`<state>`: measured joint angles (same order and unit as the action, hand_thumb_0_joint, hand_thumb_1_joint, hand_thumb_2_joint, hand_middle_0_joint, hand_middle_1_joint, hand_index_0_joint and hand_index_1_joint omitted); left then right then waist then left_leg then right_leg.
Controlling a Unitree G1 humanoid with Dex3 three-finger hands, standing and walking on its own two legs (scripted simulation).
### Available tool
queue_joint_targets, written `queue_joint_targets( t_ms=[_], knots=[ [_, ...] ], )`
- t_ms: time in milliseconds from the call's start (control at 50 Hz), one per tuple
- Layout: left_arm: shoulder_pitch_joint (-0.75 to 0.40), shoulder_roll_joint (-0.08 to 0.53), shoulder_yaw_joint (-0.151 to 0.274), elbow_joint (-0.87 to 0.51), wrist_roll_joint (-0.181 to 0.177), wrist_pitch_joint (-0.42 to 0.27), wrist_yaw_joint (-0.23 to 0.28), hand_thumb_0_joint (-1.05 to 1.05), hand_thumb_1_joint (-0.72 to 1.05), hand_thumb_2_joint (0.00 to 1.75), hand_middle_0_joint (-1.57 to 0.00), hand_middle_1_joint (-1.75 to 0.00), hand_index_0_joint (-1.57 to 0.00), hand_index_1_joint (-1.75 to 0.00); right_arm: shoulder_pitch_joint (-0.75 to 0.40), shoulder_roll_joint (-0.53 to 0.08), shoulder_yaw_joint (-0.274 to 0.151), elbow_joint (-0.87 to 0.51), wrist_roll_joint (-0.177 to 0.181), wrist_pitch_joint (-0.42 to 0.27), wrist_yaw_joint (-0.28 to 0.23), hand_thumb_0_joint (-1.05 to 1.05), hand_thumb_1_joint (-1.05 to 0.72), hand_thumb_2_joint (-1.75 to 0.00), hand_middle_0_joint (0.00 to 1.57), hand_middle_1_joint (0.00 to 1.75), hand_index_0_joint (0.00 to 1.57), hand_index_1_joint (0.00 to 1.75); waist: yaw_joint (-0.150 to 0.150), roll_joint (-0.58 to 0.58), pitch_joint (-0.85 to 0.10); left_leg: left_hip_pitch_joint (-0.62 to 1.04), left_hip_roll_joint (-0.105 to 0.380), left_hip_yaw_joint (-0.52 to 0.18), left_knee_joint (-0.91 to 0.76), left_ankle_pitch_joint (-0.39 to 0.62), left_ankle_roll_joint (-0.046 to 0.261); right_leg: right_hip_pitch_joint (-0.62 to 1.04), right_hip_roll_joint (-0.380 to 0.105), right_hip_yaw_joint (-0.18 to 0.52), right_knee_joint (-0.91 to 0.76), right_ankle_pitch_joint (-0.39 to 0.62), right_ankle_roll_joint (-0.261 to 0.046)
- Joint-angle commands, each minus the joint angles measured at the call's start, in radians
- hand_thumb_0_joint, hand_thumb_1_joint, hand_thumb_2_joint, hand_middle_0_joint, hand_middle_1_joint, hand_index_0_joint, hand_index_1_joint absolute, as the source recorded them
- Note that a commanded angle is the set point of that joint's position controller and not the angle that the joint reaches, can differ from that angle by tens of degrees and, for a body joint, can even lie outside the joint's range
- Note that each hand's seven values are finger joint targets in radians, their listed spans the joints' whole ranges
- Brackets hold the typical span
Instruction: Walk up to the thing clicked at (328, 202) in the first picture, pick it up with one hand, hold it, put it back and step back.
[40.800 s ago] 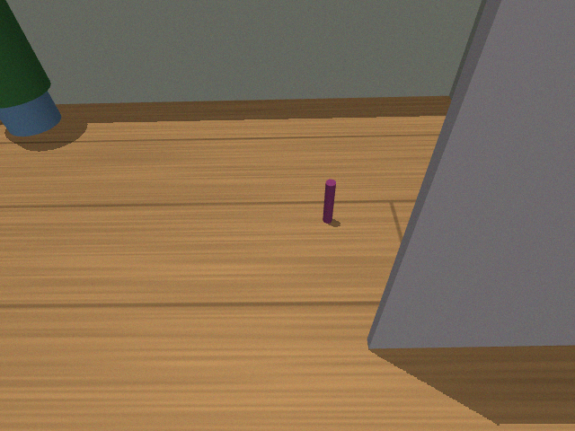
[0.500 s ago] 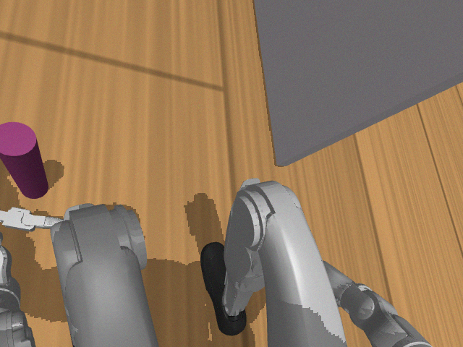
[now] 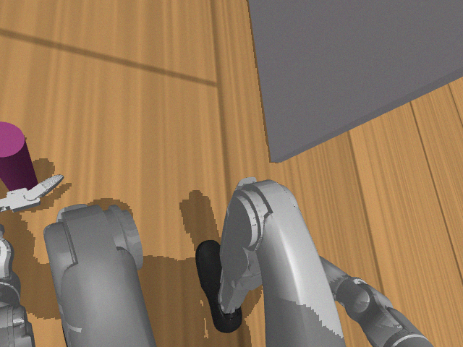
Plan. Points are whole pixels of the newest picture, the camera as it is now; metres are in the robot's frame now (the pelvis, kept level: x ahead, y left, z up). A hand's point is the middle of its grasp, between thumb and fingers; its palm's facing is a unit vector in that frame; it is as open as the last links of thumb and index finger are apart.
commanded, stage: close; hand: left
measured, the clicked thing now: (15, 168) +0.41 +0.25 -0.16
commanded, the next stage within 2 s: settle in 0.44 s
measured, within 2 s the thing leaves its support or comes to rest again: leaves its support in 0.76 s
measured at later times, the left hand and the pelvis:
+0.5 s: hand (26, 170) +0.41 +0.24 -0.15, palm faces +0.24 -0.97 -0.01, open 5.9 cm; pelvis +0.00 +0.00 +0.00, yaw +0 degrees
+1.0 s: hand (4, 160) +0.40 +0.26 -0.10, palm faces +0.24 -0.97 -0.04, open 5.8 cm; pelvis +0.00 +0.00 +0.02, yaw +1 degrees
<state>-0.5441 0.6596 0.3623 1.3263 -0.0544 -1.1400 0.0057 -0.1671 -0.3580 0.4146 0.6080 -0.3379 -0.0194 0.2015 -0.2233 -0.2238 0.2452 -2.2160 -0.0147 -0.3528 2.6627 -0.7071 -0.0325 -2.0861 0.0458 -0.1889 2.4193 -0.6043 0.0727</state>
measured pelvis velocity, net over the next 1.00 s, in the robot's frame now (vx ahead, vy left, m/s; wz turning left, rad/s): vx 0.00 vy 0.00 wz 0.01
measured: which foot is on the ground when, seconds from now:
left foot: down 0.00-1.00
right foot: down 0.00-1.00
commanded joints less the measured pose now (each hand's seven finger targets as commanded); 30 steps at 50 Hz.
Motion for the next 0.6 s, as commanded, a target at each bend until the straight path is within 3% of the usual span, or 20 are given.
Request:
queue_joint_targets(
  t_ms=[0, 20, 60, 80, 120, 200, 260, 280, 320, 340, 380, 400, 420, 500, 520, 540, 560, 580],
  knots=[
    [-0.2, 0.102, -0.007, -0.144, -0.007, -0.07, 0.011, 0.0, 0.4, 0.64, -0.59, -0.56, -0.56, -0.58, 0.013, -0.344, -0.114, -0.029, -0.003, 0.004, -0.021, 0.0, -0.86, -0.9, 0.2, 0.3, 0.2, 0.3, -0.084, 0.463, -0.555, 0.357, 0.04, 0.117, -0.357, 0.062, -0.001, 0.247, 0.034, -0.133, -0.173, 0.127, -0.081],
    [-0.197, 0.129, 0.009, -0.136, -0.002, -0.07, 0.016, 0.0, 0.41, 0.68, -0.61, -0.6, -0.59, -0.62, 0.018, -0.345, -0.114, -0.027, -0.003, 0.003, -0.021, 0.0, -0.86, -0.9, 0.2, 0.3, 0.2, 0.3, -0.081, 0.471, -0.559, 0.359, 0.04, 0.118, -0.357, 0.063, 0.001, 0.25, 0.036, -0.131, -0.175, 0.126, -0.082],
    [-0.217, 0.103, -0.013, -0.16, -0.003, -0.073, 0.015, 0.0, 0.48, 0.71, -0.68, -0.64, -0.65, -0.66, 0.017, -0.345, -0.113, -0.029, -0.003, 0.004, -0.019, 0.0, -0.86, -0.9, 0.2, 0.3, 0.2, 0.3, -0.091, 0.478, -0.565, 0.374, 0.042, 0.112, -0.36, 0.066, -0.004, 0.246, 0.032, -0.134, -0.171, 0.131, -0.081],
    [-0.19, 0.128, 0.012, -0.151, 0.001, -0.073, 0.02, 0.0, 0.51, 0.74, -0.72, -0.68, -0.69, -0.69, 0.028, -0.348, -0.116, -0.025, -0.005, 0.006, -0.019, 0.0, -0.86, -0.89, 0.2, 0.3, 0.2, 0.3, -0.079, 0.492, -0.578, 0.39, 0.043, 0.111, -0.36, 0.092, -0.006, 0.258, 0.034, -0.134, -0.166, 0.151, -0.081],
    [-0.207, 0.099, -0.016, -0.151, 0.002, -0.068, 0.019, 0.0, 0.58, 0.77, -0.75, -0.71, -0.73, -0.72, 0.021, -0.346, -0.114, -0.031, -0.004, 0.007, -0.018, 0.0, -0.86, -0.89, 0.2, 0.3, 0.2, 0.3, -0.096, 0.482, -0.569, 0.382, 0.043, 0.108, -0.359, 0.087, -0.005, 0.248, 0.033, -0.137, -0.168, 0.149, -0.08],
    [-0.225, 0.111, -0.007, -0.147, 0.006, -0.066, 0.034, 0.0, 0.69, 0.86, -0.87, -0.81, -0.84, -0.83, 0.021, -0.342, -0.111, -0.032, -0.004, 0.01, -0.015, 0.0, -0.86, -0.89, 0.2, 0.3, 0.2, 0.3, -0.096, 0.471, -0.546, 0.355, 0.042, 0.109, -0.362, 0.05, -0.001, 0.244, 0.033, -0.136, -0.18, 0.12, -0.079],
    [-0.242, 0.118, -0.007, -0.168, 0.008, -0.069, 0.039, 0.0, 0.66, 0.96, -1.01, -0.96, -0.98, -0.98, 0.023, -0.344, -0.11, -0.032, -0.006, 0.009, -0.013, 0.0, -0.87, -0.89, 0.2, 0.3, 0.2, 0.3, -0.096, 0.484, -0.566, 0.373, 0.043, 0.107, -0.364, 0.064, -0.003, 0.249, 0.031, -0.134, -0.175, 0.134, -0.08],
    [-0.235, 0.14, 0.013, -0.155, 0.007, -0.071, 0.042, 0.0, 0.66, 1.0, -1.05, -1.01, -1.02, -1.02, 0.023, -0.346, -0.112, -0.033, -0.004, 0.009, -0.013, 0.0, -0.86, -0.89, 0.2, 0.3, 0.2, 0.3, -0.092, 0.48, -0.558, 0.357, 0.042, 0.109, -0.362, 0.045, 0.001, 0.247, 0.034, -0.135, -0.178, 0.118, -0.08],
    [-0.232, 0.093, -0.024, -0.137, 0.009, -0.066, 0.041, 0.0, 0.71, 1.04, -1.1, -1.06, -1.08, -1.07, 0.035, -0.338, -0.105, -0.027, -0.005, 0.012, -0.01, 0.0, -0.86, -0.89, 0.2, 0.3, 0.2, 0.3, -0.105, 0.479, -0.546, 0.363, 0.042, 0.102, -0.371, 0.045, -0.002, 0.248, 0.033, -0.14, -0.18, 0.118, -0.078],
    [-0.232, 0.116, 0.002, -0.138, 0.009, -0.068, 0.045, 0.0, 0.73, 1.07, -1.13, -1.09, -1.1, -1.11, 0.03, -0.348, -0.111, -0.035, -0.005, 0.011, -0.01, 0.0, -0.86, -0.89, 0.2, 0.3, 0.2, 0.3, -0.104, 0.473, -0.553, 0.368, 0.043, 0.099, -0.369, 0.054, -0.002, 0.246, 0.033, -0.139, -0.177, 0.128, -0.078],
    [-0.246, 0.118, -0.016, -0.132, 0.012, -0.068, 0.044, 0.0, 0.71, 1.11, -1.18, -1.14, -1.15, -1.16, 0.026, -0.343, -0.106, -0.034, -0.005, 0.011, -0.009, 0.0, -0.87, -0.89, 0.2, 0.3, 0.2, 0.3, -0.107, 0.468, -0.549, 0.359, 0.042, 0.106, -0.362, 0.052, 0.001, 0.251, 0.034, -0.135, -0.183, 0.125, -0.078],
    [-0.242, 0.125, 0.0, -0.125, 0.008, -0.068, 0.046, 0.0, 0.73, 1.13, -1.22, -1.17, -1.19, -1.19, 0.036, -0.345, -0.104, -0.031, -0.005, 0.012, -0.009, 0.0, -0.87, -0.89, 0.2, 0.3, 0.2, 0.3, -0.106, 0.46, -0.565, 0.354, 0.04, 0.109, -0.353, 0.059, 0.004, 0.27, 0.038, -0.135, -0.185, 0.135, -0.075],
    [-0.241, 0.12, -0.012, -0.124, 0.007, -0.068, 0.046, 0.0, 0.73, 1.15, -1.23, -1.19, -1.2, -1.21, 0.027, -0.345, -0.105, -0.031, -0.005, 0.01, -0.01, 0.0, -0.87, -0.89, 0.2, 0.3, 0.2, 0.3, -0.106, 0.449, -0.558, 0.346, 0.039, 0.113, -0.345, 0.065, 0.006, 0.264, 0.037, -0.131, -0.188, 0.141, -0.076],
    [-0.252, 0.15, 0.012, -0.109, 0.009, -0.069, 0.054, 0.0, 0.77, 1.21, -1.29, -1.25, -1.26, -1.27, 0.034, -0.342, -0.096, -0.029, -0.008, 0.011, -0.011, 0.0, -0.87, -0.89, 0.2, 0.3, 0.2, 0.3, -0.1, 0.462, -0.554, 0.339, 0.041, 0.114, -0.351, 0.049, 0.007, 0.272, 0.039, -0.136, -0.194, 0.124, -0.077],
    [-0.232, 0.125, 0.006, -0.081, 0.007, -0.066, 0.055, 0.0, 0.81, 1.27, -1.3, -1.28, -1.27, -1.3, 0.033, -0.34, -0.092, -0.028, -0.006, 0.012, -0.01, 0.0, -0.87, -0.9, 0.2, 0.3, 0.2, 0.3, -0.104, 0.451, -0.534, 0.335, 0.042, 0.107, -0.358, 0.041, 0.005, 0.26, 0.038, -0.142, -0.19, 0.116, -0.076],
    [-0.22, 0.154, 0.027, -0.091, 0.011, -0.066, 0.059, 0.0, 0.79, 1.28, -1.25, -1.29, -1.21, -1.32, 0.04, -0.348, -0.098, -0.033, -0.008, 0.012, -0.013, 0.0, -0.88, -0.9, 0.2, 0.3, 0.2, 0.3, -0.098, 0.448, -0.568, 0.354, 0.043, 0.11, -0.352, 0.06, 0.006, 0.276, 0.041, -0.141, -0.193, 0.133, -0.077],
    [-0.25, 0.127, -0.001, -0.119, 0.013, -0.071, 0.056, 0.0, 0.78, 1.31, -1.28, -1.32, -1.24, -1.35, 0.031, -0.345, -0.095, -0.033, -0.01, 0.015, -0.011, 0.0, -0.88, -0.9, 0.2, 0.3, 0.2, 0.3, -0.107, 0.463, -0.551, 0.358, 0.044, 0.104, -0.36, 0.058, 0.001, 0.261, 0.036, -0.144, -0.187, 0.129, -0.077],
    [-0.256, 0.13, 0.0, -0.131, 0.015, -0.072, 0.054, 0.0, 0.77, 1.33, -1.3, -1.34, -1.27, -1.38, 0.035, -0.345, -0.098, -0.031, -0.008, 0.015, -0.01, 0.0, -0.88, -0.9, 0.2, 0.3, 0.2, 0.3, -0.103, 0.486, -0.557, 0.375, 0.045, 0.099, -0.374, 0.06, -0.003, 0.255, 0.035, -0.144, -0.183, 0.131, -0.079]
  ],
)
